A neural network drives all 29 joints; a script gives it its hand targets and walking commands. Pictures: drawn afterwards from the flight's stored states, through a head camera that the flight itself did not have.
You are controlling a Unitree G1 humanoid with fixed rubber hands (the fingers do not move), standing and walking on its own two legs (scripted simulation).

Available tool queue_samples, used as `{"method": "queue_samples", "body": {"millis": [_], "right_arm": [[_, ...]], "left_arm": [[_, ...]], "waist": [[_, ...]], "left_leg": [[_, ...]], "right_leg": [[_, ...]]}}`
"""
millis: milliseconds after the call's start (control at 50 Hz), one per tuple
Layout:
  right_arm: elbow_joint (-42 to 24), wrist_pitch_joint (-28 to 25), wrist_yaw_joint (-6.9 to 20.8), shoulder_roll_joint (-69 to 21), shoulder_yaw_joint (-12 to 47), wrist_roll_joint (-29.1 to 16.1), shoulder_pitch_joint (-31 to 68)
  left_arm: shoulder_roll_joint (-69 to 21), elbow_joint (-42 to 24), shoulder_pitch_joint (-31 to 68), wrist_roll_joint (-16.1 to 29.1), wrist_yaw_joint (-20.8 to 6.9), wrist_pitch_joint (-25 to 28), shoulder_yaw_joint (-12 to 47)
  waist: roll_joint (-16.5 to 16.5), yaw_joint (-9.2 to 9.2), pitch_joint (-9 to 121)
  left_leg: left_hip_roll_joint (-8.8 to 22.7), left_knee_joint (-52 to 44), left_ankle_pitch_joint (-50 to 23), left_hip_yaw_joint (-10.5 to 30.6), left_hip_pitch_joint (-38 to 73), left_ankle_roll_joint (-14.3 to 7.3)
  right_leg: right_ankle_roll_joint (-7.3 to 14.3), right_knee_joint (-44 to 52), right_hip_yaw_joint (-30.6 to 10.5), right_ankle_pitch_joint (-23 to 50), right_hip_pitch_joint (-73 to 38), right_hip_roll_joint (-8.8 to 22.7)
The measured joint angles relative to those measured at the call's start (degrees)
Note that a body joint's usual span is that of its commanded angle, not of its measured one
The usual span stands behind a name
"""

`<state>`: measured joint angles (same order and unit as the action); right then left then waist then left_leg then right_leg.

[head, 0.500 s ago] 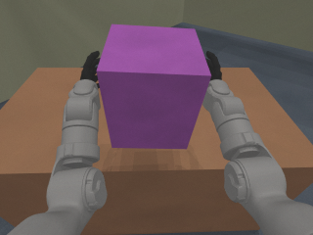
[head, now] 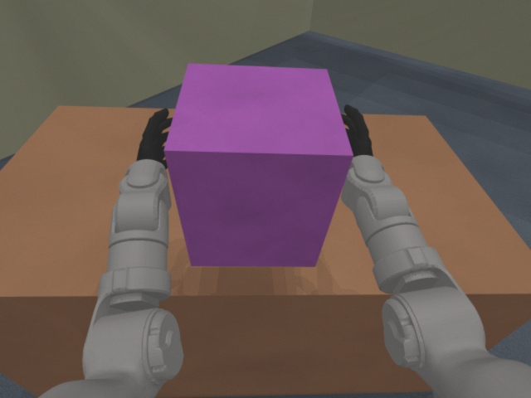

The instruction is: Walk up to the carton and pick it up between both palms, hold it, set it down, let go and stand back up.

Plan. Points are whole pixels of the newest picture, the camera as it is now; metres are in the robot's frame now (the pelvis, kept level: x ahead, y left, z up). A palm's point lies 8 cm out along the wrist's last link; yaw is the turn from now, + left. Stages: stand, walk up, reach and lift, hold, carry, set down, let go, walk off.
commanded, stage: set down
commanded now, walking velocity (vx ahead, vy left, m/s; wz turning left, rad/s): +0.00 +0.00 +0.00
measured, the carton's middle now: (256, 172) +0.42 +0.01 +0.15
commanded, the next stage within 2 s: none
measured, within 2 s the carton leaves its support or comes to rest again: neither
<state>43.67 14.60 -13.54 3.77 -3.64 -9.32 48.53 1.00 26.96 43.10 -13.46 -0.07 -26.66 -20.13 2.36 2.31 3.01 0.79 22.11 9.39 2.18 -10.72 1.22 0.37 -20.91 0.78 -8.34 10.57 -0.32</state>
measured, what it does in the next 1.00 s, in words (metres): stands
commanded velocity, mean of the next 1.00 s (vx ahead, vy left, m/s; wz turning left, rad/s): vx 0.00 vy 0.00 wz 0.00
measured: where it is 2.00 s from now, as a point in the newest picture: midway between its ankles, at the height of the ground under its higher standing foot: outside the picture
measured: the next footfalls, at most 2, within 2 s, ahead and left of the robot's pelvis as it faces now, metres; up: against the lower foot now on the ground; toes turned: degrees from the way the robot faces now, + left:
none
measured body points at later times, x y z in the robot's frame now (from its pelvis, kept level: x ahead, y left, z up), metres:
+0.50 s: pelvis +0.00 +0.00 +0.00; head -0.01 +0.02 +0.45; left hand +0.42 +0.15 +0.16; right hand +0.42 -0.15 +0.17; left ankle +0.03 +0.13 -0.74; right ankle +0.03 -0.12 -0.74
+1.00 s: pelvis +0.01 +0.00 +0.00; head +0.00 +0.02 +0.45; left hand +0.42 +0.15 +0.12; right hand +0.42 -0.15 +0.14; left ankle +0.03 +0.13 -0.74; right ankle +0.03 -0.12 -0.74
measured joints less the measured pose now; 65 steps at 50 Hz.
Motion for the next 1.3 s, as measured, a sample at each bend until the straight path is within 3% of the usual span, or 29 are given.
{"method": "queue_samples", "body": {"millis": [240,580,840,1040,1300], "right_arm": [[5.04,-3.43,3.0,-0.03,-4.01,1.16,-0.01],[5.18,-6.62,3.3,-0.05,-4.13,1.98,-0.14],[7.01,-8.35,4.33,-0.84,-6.01,5.05,-2.18],[9.06,-9.87,6.65,-1.84,-11.44,9.67,-2.4],[9.36,-13.57,7.13,-2.7,-13.42,12.31,-3.59]], "left_arm": [[-1.57,2.93,-0.02,-0.08,1.83,1.54,0.23],[-1.88,4.28,-0.7,-0.09,2.43,6.4,0.23],[-2.62,7.94,-2.34,-0.09,2.98,9.62,0.24],[-3.19,11.99,-2.36,-0.09,3.76,12.57,0.23],[-3.19,14.24,-2.39,-0.09,3.96,16.78,0.24]], "waist": [[0.01,0.0,-0.41],[0.01,-0.03,-2.42],[0.01,-0.8,-3.42],[0.01,-1.33,-3.31],[0.01,-1.79,-3.33]], "left_leg": [[0.04,-0.02,-0.1,0.0,0.01,0.0],[0.09,-0.04,0.23,0.0,0.02,0.0],[0.09,-0.05,0.32,0.0,0.02,0.0],[0.1,-0.06,0.52,-0.01,0.02,0.0],[0.11,-0.06,0.95,-0.03,0.02,0.0]], "right_leg": [[0.0,0.0,0.01,0.09,0.01,-0.04],[0.0,0.03,0.01,-0.19,0.0,-0.09],[0.0,0.04,0.02,-0.28,0.0,-0.09],[0.0,0.04,0.02,-0.5,0.0,-0.09],[-0.01,0.04,0.03,-0.9,0.0,-0.09]]}}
